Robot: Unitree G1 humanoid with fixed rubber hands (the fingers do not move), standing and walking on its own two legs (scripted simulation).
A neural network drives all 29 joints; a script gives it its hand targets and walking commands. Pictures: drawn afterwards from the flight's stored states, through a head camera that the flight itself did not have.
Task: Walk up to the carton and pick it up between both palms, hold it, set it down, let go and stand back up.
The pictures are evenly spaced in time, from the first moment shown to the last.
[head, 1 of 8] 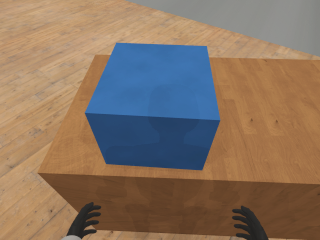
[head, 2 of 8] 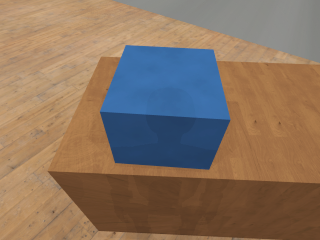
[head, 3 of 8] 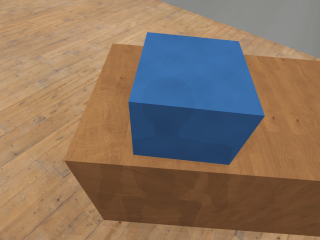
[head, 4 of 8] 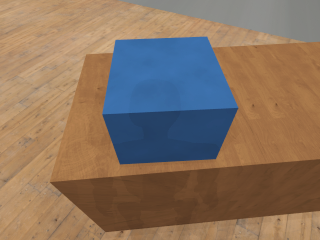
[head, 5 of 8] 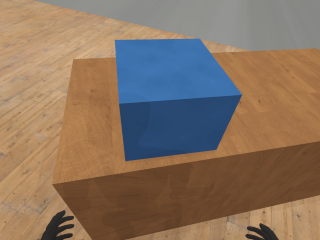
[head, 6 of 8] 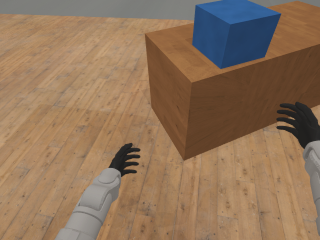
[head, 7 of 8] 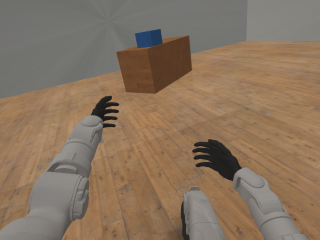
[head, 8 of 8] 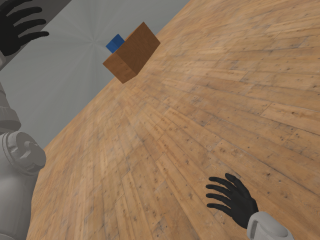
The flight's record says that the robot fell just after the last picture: yes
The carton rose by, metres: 0.00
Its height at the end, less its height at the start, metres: +0.00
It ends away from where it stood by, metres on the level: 0.00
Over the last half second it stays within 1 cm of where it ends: yes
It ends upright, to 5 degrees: yes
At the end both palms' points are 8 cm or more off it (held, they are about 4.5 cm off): yes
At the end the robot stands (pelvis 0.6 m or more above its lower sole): no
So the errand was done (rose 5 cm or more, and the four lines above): no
